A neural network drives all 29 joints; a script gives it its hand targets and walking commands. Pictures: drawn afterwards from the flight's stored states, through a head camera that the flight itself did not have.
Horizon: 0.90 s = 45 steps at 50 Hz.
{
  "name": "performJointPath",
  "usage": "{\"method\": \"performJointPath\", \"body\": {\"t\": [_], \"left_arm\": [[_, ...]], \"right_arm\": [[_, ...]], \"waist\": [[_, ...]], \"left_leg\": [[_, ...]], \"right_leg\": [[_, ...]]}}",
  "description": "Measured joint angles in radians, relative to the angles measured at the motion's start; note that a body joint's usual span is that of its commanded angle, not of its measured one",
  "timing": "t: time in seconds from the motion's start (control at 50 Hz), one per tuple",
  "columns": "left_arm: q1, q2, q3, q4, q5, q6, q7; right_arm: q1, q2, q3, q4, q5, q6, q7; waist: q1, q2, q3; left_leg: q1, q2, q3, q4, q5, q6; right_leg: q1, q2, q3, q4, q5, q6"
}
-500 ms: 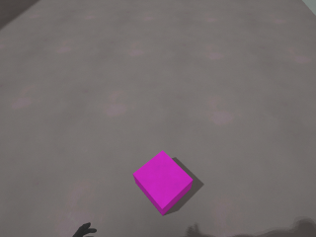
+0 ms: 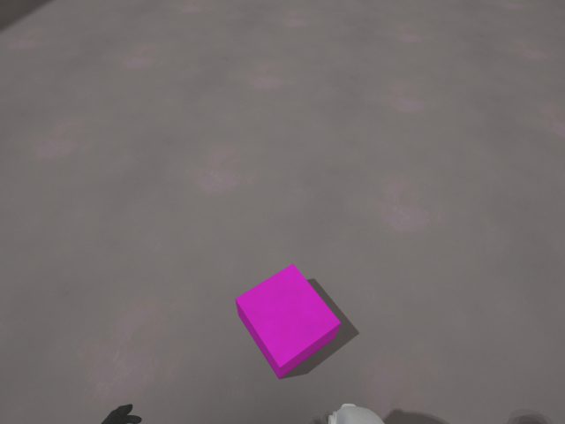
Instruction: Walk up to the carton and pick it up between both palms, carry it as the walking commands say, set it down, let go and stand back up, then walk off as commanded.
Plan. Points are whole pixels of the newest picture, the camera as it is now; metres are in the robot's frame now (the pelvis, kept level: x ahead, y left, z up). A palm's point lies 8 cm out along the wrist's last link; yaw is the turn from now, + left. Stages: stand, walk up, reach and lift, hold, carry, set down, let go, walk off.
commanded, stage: walk up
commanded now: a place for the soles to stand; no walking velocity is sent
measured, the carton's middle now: (286, 318) +0.53 +0.01 -0.69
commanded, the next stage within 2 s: none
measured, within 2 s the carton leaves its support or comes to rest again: neither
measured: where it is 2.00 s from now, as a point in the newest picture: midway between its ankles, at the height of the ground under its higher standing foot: outside the picture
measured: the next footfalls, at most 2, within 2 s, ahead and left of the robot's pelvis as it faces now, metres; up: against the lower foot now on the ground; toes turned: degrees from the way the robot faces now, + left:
right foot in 0.18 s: +0.12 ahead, -0.24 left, +0.00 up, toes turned +2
left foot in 0.46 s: +0.15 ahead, -0.04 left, +0.00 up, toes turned +16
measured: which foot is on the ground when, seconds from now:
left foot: down 0.00-0.18, up 0.20-0.44, down 0.46-0.80, up 0.82-1.00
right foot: up 0.00-0.16, down 0.18-0.46, up 0.48-0.76, down 0.78-1.00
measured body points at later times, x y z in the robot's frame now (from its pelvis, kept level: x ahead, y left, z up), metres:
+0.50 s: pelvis +0.08 -0.14 -0.03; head +0.09 -0.12 +0.42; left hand +0.10 +0.13 -0.17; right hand +0.21 -0.38 -0.13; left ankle +0.11 -0.05 -0.73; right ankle +0.09 -0.25 -0.72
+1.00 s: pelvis +0.13 -0.29 -0.02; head +0.17 -0.30 +0.43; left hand +0.14 -0.01 -0.12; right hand +0.36 -0.49 -0.14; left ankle +0.08 -0.17 -0.67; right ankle +0.25 -0.39 -0.73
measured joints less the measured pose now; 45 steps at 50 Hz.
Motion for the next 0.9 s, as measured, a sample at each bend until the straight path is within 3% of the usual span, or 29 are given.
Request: {"method": "performJointPath", "body": {"t": [0.08,0.16,0.18,0.22,0.28,0.32,0.38,0.44,0.46,0.5,0.58,0.66,0.74,0.78,0.8,0.84,0.9], "left_arm": [[-0.026,0.005,0.010,-0.044,-0.004,0.005,-0.015],[-0.022,-0.019,-0.006,-0.079,-0.024,0.004,-0.019],[-0.018,-0.026,-0.011,-0.087,-0.028,-0.005,-0.017],[-0.016,-0.056,-0.025,-0.090,-0.028,-0.019,-0.010],[-0.003,-0.102,-0.039,-0.075,-0.044,-0.008,0.007],[0.014,-0.122,-0.043,-0.064,-0.042,-0.004,0.014],[0.043,-0.114,-0.047,-0.040,-0.032,-0.004,0.018],[0.065,-0.083,-0.036,-0.019,-0.031,0.009,0.021],[0.069,-0.073,-0.031,-0.015,-0.027,0.014,0.023],[0.053,-0.050,-0.021,0.001,-0.025,0.030,0.025],[0.012,-0.051,-0.014,-0.005,-0.027,0.042,0.026],[-0.037,-0.077,-0.020,-0.041,-0.031,0.037,0.027],[-0.079,-0.099,-0.028,-0.073,-0.055,0.020,0.030],[-0.085,-0.105,-0.031,-0.083,-0.066,0.003,0.033],[-0.082,-0.106,-0.033,-0.088,-0.066,-0.009,0.036],[-0.081,-0.129,-0.039,-0.083,-0.060,-0.023,0.045],[-0.064,-0.150,-0.050,-0.078,-0.072,-0.023,0.059]], "right_arm": [[0.038,-0.007,-0.026,-0.027,-0.009,0.000,-0.002],[0.033,-0.030,-0.047,-0.087,-0.021,0.005,0.004],[0.033,-0.036,-0.050,-0.103,-0.024,0.008,0.007],[0.016,-0.049,-0.055,-0.121,-0.026,0.023,0.007],[-0.004,-0.050,-0.056,-0.152,-0.024,0.033,0.002],[-0.018,-0.046,-0.056,-0.167,-0.019,0.024,0.007],[-0.027,-0.023,-0.044,-0.185,-0.003,0.008,0.021],[-0.014,0.008,-0.032,-0.210,0.010,-0.011,0.026],[-0.007,0.013,-0.030,-0.220,0.009,-0.021,0.022],[-0.012,0.037,-0.019,-0.212,0.015,-0.027,0.008],[0.003,0.054,-0.007,-0.201,0.019,-0.024,-0.017],[0.012,0.041,-0.011,-0.200,0.011,-0.024,-0.009],[-0.007,0.012,-0.019,-0.213,0.004,0.000,0.023],[-0.018,-0.009,-0.022,-0.221,0.004,0.020,0.040],[-0.027,-0.022,-0.023,-0.222,0.008,0.030,0.046],[-0.079,-0.058,-0.031,-0.210,0.013,0.052,0.048],[-0.127,-0.081,-0.045,-0.213,0.013,0.064,0.045]], "waist": [[-0.014,-0.028,0.005],[-0.038,-0.023,-0.010],[-0.041,-0.015,-0.013],[-0.037,0.006,-0.002],[-0.019,0.019,-0.003],[-0.006,0.035,-0.002],[0.003,0.038,-0.010],[0.002,0.027,-0.026],[-0.004,0.029,-0.031],[-0.011,-0.009,-0.014],[-0.016,-0.034,0.031],[-0.031,-0.009,0.064],[-0.049,0.021,0.074],[-0.053,0.026,0.060],[-0.051,0.026,0.050],[-0.047,0.061,0.063],[-0.044,0.074,0.068]], "left_leg": [[-0.001,0.018,-0.036,0.002,-0.007,-0.026],[-0.026,0.050,-0.075,0.070,-0.059,-0.045],[-0.044,0.056,-0.093,0.118,-0.097,-0.036],[-0.096,0.026,-0.127,0.297,-0.266,-0.003],[-0.181,-0.027,-0.034,0.535,-0.340,0.013],[-0.199,-0.040,0.031,0.569,-0.319,0.018],[-0.171,-0.055,0.108,0.479,-0.288,0.030],[-0.070,-0.067,0.144,0.256,-0.175,0.047],[-0.058,-0.068,0.126,0.210,-0.139,0.070],[-0.073,-0.081,0.116,0.245,-0.128,0.090],[-0.034,-0.072,0.072,0.191,-0.113,0.056],[-0.005,-0.034,0.005,0.124,-0.077,0.024],[-0.025,0.005,-0.061,0.137,-0.077,-0.013],[-0.056,0.010,-0.088,0.189,-0.101,-0.034],[-0.079,0.008,-0.101,0.231,-0.122,-0.037],[-0.121,-0.005,-0.133,0.371,-0.258,-0.014],[-0.175,-0.065,-0.086,0.592,-0.369,-0.013]], "right_leg": [[-0.035,-0.040,0.040,-0.011,0.032,0.019],[0.036,-0.064,0.055,-0.191,0.043,0.012],[0.072,-0.060,0.051,-0.259,0.090,0.007],[0.069,-0.049,0.024,-0.205,0.128,0.007],[0.108,-0.059,-0.019,-0.198,0.083,-0.015],[0.153,-0.054,-0.053,-0.239,0.090,-0.028],[0.209,-0.046,-0.110,-0.279,0.078,-0.046],[0.229,-0.037,-0.159,-0.250,0.031,-0.057],[0.214,-0.031,-0.171,-0.213,0.001,-0.058],[0.158,-0.018,-0.107,-0.082,-0.074,-0.034],[0.040,-0.011,-0.041,0.087,-0.088,-0.006],[-0.037,-0.045,-0.011,0.085,-0.024,0.004],[-0.004,-0.058,0.013,-0.073,0.114,-0.012],[0.071,-0.056,0.012,-0.224,0.230,-0.021],[0.108,-0.055,0.011,-0.277,0.178,0.006],[0.096,-0.038,-0.012,-0.219,0.109,0.028],[0.096,-0.064,-0.034,-0.186,0.111,0.005]]}}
